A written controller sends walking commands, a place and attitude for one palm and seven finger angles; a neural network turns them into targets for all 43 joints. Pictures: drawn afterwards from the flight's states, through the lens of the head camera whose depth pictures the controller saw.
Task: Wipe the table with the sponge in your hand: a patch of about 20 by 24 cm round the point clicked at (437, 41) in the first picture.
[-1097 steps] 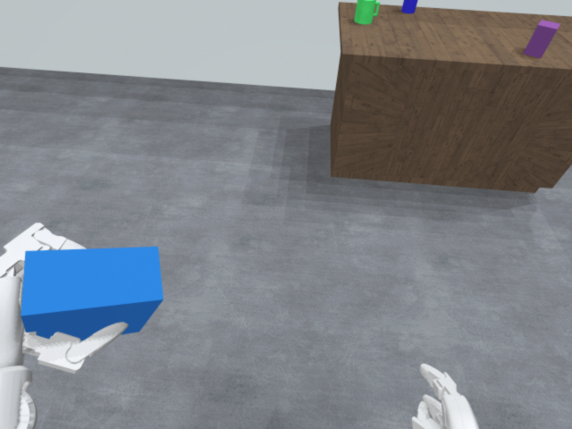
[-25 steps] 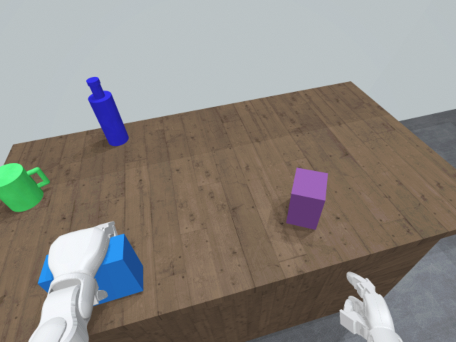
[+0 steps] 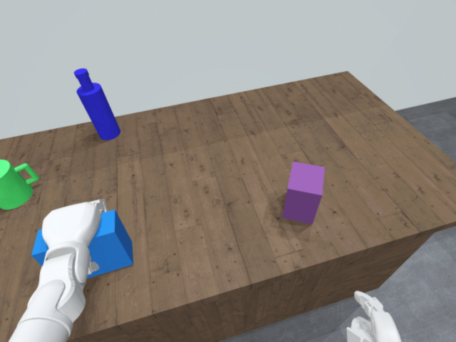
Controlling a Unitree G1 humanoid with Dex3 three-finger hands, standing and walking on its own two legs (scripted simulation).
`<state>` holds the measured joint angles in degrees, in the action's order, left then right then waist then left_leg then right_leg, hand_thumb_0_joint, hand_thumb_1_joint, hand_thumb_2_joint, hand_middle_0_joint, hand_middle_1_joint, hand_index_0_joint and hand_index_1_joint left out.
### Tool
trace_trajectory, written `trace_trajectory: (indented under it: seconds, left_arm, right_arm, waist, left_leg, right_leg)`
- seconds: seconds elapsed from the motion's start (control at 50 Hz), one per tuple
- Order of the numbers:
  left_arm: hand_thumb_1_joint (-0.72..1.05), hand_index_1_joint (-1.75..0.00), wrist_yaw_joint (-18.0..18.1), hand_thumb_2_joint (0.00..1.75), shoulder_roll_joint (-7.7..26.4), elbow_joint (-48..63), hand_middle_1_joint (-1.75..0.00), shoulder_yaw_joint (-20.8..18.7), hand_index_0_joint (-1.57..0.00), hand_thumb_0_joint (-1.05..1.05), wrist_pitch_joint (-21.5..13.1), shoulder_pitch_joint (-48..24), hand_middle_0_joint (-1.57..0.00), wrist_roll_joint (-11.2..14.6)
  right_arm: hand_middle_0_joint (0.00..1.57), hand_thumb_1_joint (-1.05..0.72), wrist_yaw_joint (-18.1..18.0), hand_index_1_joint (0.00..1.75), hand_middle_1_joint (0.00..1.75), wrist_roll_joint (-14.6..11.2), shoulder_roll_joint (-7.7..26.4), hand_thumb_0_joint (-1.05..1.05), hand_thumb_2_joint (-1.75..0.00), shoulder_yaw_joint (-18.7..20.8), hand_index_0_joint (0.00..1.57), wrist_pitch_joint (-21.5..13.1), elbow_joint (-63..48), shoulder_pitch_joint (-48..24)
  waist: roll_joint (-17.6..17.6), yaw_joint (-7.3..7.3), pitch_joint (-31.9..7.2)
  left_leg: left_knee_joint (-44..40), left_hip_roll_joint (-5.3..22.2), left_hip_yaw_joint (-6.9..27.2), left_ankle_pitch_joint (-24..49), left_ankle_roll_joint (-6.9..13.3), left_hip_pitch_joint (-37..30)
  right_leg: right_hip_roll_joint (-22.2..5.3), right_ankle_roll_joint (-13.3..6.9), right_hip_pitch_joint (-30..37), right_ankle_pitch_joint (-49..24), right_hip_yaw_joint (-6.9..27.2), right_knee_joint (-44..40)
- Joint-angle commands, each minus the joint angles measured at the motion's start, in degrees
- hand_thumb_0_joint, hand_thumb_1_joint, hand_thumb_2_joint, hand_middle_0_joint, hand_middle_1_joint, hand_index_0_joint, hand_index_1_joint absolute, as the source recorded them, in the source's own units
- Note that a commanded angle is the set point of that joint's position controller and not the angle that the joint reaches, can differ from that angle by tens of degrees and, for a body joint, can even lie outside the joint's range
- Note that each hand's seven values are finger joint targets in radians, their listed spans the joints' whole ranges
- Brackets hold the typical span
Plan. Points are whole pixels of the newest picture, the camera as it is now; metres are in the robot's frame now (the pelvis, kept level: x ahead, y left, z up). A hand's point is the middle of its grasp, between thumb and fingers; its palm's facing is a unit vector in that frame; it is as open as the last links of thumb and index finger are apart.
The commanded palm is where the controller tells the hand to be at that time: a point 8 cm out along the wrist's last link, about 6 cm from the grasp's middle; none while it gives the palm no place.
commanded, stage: wipe forward along the first lane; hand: left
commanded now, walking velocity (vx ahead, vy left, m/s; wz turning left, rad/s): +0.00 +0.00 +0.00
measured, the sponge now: (91, 253) +0.25 +0.32 -0.02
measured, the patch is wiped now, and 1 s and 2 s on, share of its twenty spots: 0.10 0.35 0.55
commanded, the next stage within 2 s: slide across to the middle lane in 1.06 s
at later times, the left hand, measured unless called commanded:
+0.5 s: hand (87, 214) +0.32 +0.34 +0.02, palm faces -0.13 -0.02 -0.99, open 10.0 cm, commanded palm +0.31 +0.33 +0.06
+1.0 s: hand (88, 192) +0.37 +0.37 +0.02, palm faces -0.15 -0.01 -0.99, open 10.0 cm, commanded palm +0.36 +0.36 +0.06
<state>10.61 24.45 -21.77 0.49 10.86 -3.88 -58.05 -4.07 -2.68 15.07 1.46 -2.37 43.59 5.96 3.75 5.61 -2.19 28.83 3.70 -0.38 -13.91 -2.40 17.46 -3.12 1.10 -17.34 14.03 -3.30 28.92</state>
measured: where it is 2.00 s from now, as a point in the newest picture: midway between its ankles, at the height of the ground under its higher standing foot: outside the picture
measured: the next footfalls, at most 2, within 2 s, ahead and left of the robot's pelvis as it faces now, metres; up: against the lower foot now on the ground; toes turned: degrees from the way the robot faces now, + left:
none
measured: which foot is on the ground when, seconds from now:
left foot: down 0.00-1.00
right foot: down 0.00-1.00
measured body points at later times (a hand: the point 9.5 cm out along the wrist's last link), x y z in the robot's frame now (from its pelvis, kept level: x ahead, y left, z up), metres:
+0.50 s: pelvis +0.00 +0.00 -0.01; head +0.03 -0.01 +0.44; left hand +0.32 +0.34 +0.07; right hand +0.15 -0.26 -0.13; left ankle +0.01 +0.15 -0.74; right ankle +0.01 -0.13 -0.74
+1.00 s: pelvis +0.01 +0.01 -0.01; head +0.06 +0.01 +0.44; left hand +0.37 +0.36 +0.07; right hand +0.11 -0.26 -0.14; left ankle +0.01 +0.15 -0.74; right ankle +0.01 -0.13 -0.74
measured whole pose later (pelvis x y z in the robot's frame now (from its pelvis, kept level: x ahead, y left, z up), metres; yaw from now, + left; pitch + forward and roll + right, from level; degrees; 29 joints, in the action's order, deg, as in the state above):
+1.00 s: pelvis +0.01 +0.01 -0.01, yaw +0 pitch +11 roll -1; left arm 10.9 33.2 -51.4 -5.5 3.1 -29.3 -60.6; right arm -2.8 -3.2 16.0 2.3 2.0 44.6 12.6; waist 2.0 0.2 -4.9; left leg 35.1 3.7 -0.3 -16.4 -1.5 29.6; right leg -3.2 1.9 -28.2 14.8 -2.8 32.3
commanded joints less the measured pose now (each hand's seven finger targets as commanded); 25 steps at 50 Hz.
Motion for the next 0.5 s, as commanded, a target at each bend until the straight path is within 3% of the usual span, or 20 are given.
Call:
trace_trajectory:
  seconds: [0.0, 0.02, 0.04, 0.06, 0.08, 0.12, 0.14, 0.16, 0.22, 0.24, 0.26, 0.3, 0.32, 0.34, 0.36, 0.4, 0.44, 0.48]
  left_arm:
    - [0.1, -1.6, 1.16, 1.3, 10.16, 3.37, -1.6, -3.19, -1.2, 0.0, -0.35, -9.91, -1.2, -0.36]
    - [0.1, -1.6, 1.27, 1.3, 10.06, 3.01, -1.6, -3.17, -1.2, 0.0, -0.46, -10.09, -1.2, -0.32]
    - [0.1, -1.6, 1.65, 1.3, 13.54, 2.34, -1.6, -6.48, -1.2, 0.0, -0.51, -10.36, -1.2, -0.3]
    - [0.1, -1.6, 1.58, 1.3, 11.0, 1.95, -1.6, -4.03, -1.2, 0.0, -0.5, -10.93, -1.2, -0.29]
    - [0.1, -1.6, 1.67, 1.3, 11.05, 0.94, -1.6, -3.88, -1.2, 0.0, -0.55, -11.98, -1.2, -0.29]
    - [0.1, -1.6, 1.6, 1.3, 11.99, -1.22, -1.6, -4.21, -1.2, 0.0, -0.34, -12.84, -1.2, -0.51]
    - [0.1, -1.6, 1.87, 1.3, 15.15, -1.16, -1.6, -6.88, -1.2, 0.0, -0.57, -14.58, -1.2, -0.58]
    - [0.1, -1.6, 1.64, 1.3, 12.82, -1.46, -1.6, -4.54, -1.2, 0.0, -0.56, -14.71, -1.2, -0.64]
    - [0.1, -1.6, 1.19, 1.3, 13.43, -3.9, -1.6, -3.97, -1.2, 0.0, -0.56, -17.86, -1.2, -0.9]
    - [0.1, -1.6, 1.33, 1.3, 16.52, -4.38, -1.6, -6.55, -1.2, 0.0, -0.79, -19.53, -1.2, -0.88]
    - [0.1, -1.6, 1.13, 1.3, 15.03, -4.76, -1.6, -4.92, -1.2, 0.0, -1.08, -20.33, -1.2, -1.09]
    - [0.1, -1.6, 0.72, 1.3, 15.59, -6.97, -1.6, -4.9, -1.2, 0.0, -1.43, -21.36, -1.2, -1.13]
    - [0.1, -1.6, 0.58, 1.3, 16.36, -7.69, -1.6, -5.32, -1.2, 0.0, -1.69, -22.31, -1.2, -1.09]
    - [0.1, -1.6, 0.71, 1.3, 19.38, -7.92, -1.6, -7.68, -1.2, 0.0, -2.17, -23.85, -1.2, -1.3]
    - [0.1, -1.6, 0.55, 1.3, 17.44, -8.75, -1.6, -5.68, -1.2, 0.0, -2.4, -24.53, -1.2, -1.72]
    - [0.1, -1.6, 0.52, 1.3, 16.75, -10.33, -1.6, -4.89, -1.2, 0.0, -2.98, -25.95, -1.2, -2.06]
    - [0.1, -1.6, 0.85, 1.3, 21.45, -11.31, -1.6, -8.99, -1.2, 0.0, -3.59, -26.03, -1.2, -2.22]
    - [0.1, -1.6, 0.82, 1.3, 18.88, -12.82, -1.6, -6.25, -1.2, 0.0, -3.95, -27.93, -1.2, -2.6]
  right_arm:
    - [0.2, -0.9, 0.01, 0.3, 0.3, -0.06, 7.41, 0.0, -0.9, 2.7, 0.2, -2.16, -8.47, -6.23]
    - [0.2, -0.9, 0.01, 0.3, 0.3, -0.04, 7.49, 0.0, -0.9, 2.89, 0.2, -2.1, -8.4, -5.7]
    - [0.2, -0.9, -0.11, 0.3, 0.3, -0.02, 7.92, 0.0, -0.9, 2.92, 0.2, -1.94, -8.09, -5.44]
    - [0.2, -0.9, -0.17, 0.3, 0.3, -0.14, 7.63, 0.0, -0.9, 2.81, 0.2, -1.91, -8.57, -5.27]
    - [0.2, -0.9, -0.16, 0.3, 0.3, -0.26, 7.74, 0.0, -0.9, 2.91, 0.2, -1.94, -8.24, -4.96]
    - [0.2, -0.9, -0.24, 0.3, 0.3, -0.3, 8.03, 0.0, -0.9, 2.99, 0.2, -1.5, -7.8, -4.45]
    - [0.2, -0.9, -0.3, 0.3, 0.3, -0.3, 8.4, 0.0, -0.9, 3.03, 0.2, -1.43, -7.44, -4.15]
    - [0.2, -0.9, -0.33, 0.3, 0.3, -0.36, 8.08, 0.0, -0.9, 3.05, 0.2, -1.45, -7.91, -3.78]
    - [0.2, -0.9, -0.35, 0.3, 0.3, -0.55, 8.25, 0.0, -0.9, 2.97, 0.2, -1.12, -7.55, -3.26]
    - [0.2, -0.9, -0.51, 0.3, 0.3, -0.55, 8.52, 0.0, -0.9, 2.99, 0.2, -1.0, -7.12, -2.91]
    - [0.2, -0.9, -0.59, 0.3, 0.3, -0.51, 8.34, 0.0, -0.9, 2.94, 0.2, -1.05, -7.43, -2.43]
    - [0.2, -0.9, -0.62, 0.3, 0.3, -0.57, 8.47, 0.0, -0.9, 2.91, 0.2, -0.84, -7.25, -2.01]
    - [0.2, -0.9, -0.68, 0.3, 0.3, -0.59, 8.57, 0.0, -0.9, 2.96, 0.2, -0.71, -7.08, -1.65]
    - [0.2, -0.9, -0.76, 0.3, 0.3, -0.52, 8.93, 0.0, -0.9, 2.93, 0.2, -0.63, -6.77, -1.08]
    - [0.2, -0.9, -0.73, 0.3, 0.3, -0.54, 8.59, 0.0, -0.9, 2.87, 0.2, -0.57, -7.2, -0.72]
    - [0.2, -0.9, -0.47, 0.3, 0.3, -0.46, 8.67, 0.0, -0.9, 3.11, 0.2, -0.46, -6.9, 0.05]
    - [0.2, -0.9, -0.49, 0.3, 0.3, -0.35, 9.24, 0.0, -0.9, 3.2, 0.2, -0.09, -6.58, 0.77]
    - [0.2, -0.9, -0.31, 0.3, 0.3, -0.38, 8.9, 0.0, -0.9, 3.15, 0.2, 0.12, -6.75, 1.33]
  waist:
    - [-5.31, -1.29, -9.05]
    - [-5.97, -1.21, -9.74]
    - [-6.59, -1.0, -9.64]
    - [-6.7, -1.5, -9.86]
    - [-7.06, -1.81, -9.41]
    - [-6.92, -1.91, -8.75]
    - [-6.15, -1.79, -9.53]
    - [-6.56, -2.06, -10.61]
    - [-5.66, -2.65, -9.66]
    - [-5.48, -2.68, -9.68]
    - [-5.39, -2.99, -10.8]
    - [-6.07, -3.24, -10.14]
    - [-6.17, -3.34, -10.38]
    - [-5.12, -3.25, -10.94]
    - [-4.69, -3.6, -11.3]
    - [-4.68, -3.89, -11.76]
    - [-4.46, -3.2, -13.43]
    - [-3.97, -4.12, -12.87]
  left_leg:
    - [-1.78, -4.15, -1.23, 7.48, 3.91, -2.99]
    - [-1.53, -4.21, -1.34, 7.74, 4.02, -2.85]
    - [-1.68, -4.08, -0.85, 7.35, 3.99, -2.54]
    - [-1.55, -4.35, -1.35, 6.93, 4.16, -2.02]
    - [-1.18, -4.17, -1.3, 6.99, 4.16, -1.76]
    - [-0.94, -4.24, -1.4, 6.41, 4.08, -0.88]
    - [-0.98, -4.17, -1.07, 6.02, 4.05, -1.08]
    - [-0.86, -4.41, -1.39, 6.13, 4.26, -0.84]
    - [-0.57, -4.36, -1.44, 5.03, 4.22, -0.3]
    - [-0.76, -4.27, -1.07, 4.15, 4.17, -0.19]
    - [-0.5, -4.47, -1.4, 4.56, 4.41, -0.29]
    - [-0.24, -4.36, -1.42, 4.04, 4.35, 0.44]
    - [-0.26, -4.33, -1.45, 3.77, 4.36, 0.59]
    - [-0.31, -4.25, -1.06, 3.83, 4.25, 0.69]
    - [-0.16, -4.49, -1.27, 4.06, 4.4, 0.92]
    - [0.36, -4.26, -1.39, 4.51, 4.38, 0.89]
    - [0.52, -4.19, -1.11, 5.47, 4.33, 1.27]
    - [0.85, -4.16, -1.31, 5.74, 4.33, 1.79]
  right_leg:
    - [2.91, -3.53, 0.82, -7.23, -0.01, -4.19]
    - [2.87, -3.5, 1.05, -7.91, -0.06, -3.87]
    - [3.14, -3.75, 0.96, -6.95, 0.43, -3.98]
    - [3.02, -3.41, 0.9, -7.01, -0.06, -3.66]
    - [2.89, -3.38, 0.23, -7.41, -0.1, -3.58]
    - [2.83, -3.34, -0.52, -6.94, -0.03, -3.61]
    - [2.99, -3.64, -0.52, -6.18, 0.56, -3.55]
    - [2.94, -3.4, -0.04, -6.43, -0.02, -3.12]
    - [2.77, -3.35, -1.66, -5.24, 0.08, -3.43]
    - [2.98, -3.54, -1.93, -3.66, 0.26, -3.55]
    - [2.95, -3.37, -1.6, -4.47, 0.01, -3.19]
    - [2.78, -3.22, -2.29, -4.28, 0.06, -3.47]
    - [2.76, -3.18, -2.37, -3.94, 0.09, -3.54]
    - [3.0, -3.49, -2.34, -3.58, 0.33, -3.25]
    - [2.96, -3.37, -2.45, -3.97, 0.01, -2.92]
    - [2.84, -3.36, -3.21, -4.79, 0.01, -2.82]
    - [2.99, -3.66, -1.95, -6.03, 0.39, -2.46]
    - [2.84, -3.46, -2.95, -6.63, -0.14, -2.07]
